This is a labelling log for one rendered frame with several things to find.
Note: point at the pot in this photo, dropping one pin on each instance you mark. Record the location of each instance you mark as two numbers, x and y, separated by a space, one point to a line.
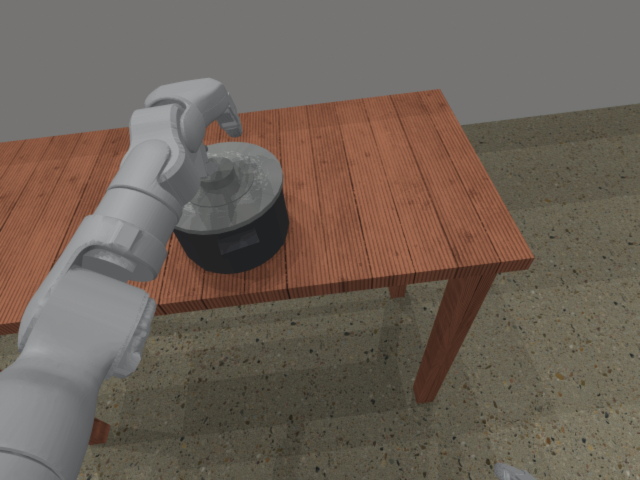
242 249

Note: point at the lid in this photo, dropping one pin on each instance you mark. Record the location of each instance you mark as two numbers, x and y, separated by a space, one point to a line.
256 187

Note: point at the left robot upper arm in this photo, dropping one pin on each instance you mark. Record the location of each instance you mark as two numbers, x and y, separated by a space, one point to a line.
93 327

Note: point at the table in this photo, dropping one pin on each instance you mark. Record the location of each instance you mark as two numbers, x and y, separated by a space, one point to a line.
380 192

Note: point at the robot left forearm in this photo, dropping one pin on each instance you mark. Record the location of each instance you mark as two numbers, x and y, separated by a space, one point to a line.
126 236

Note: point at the knob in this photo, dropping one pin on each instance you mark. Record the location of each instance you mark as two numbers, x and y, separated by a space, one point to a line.
222 177

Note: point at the robot left hand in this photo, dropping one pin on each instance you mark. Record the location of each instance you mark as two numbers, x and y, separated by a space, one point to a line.
211 98

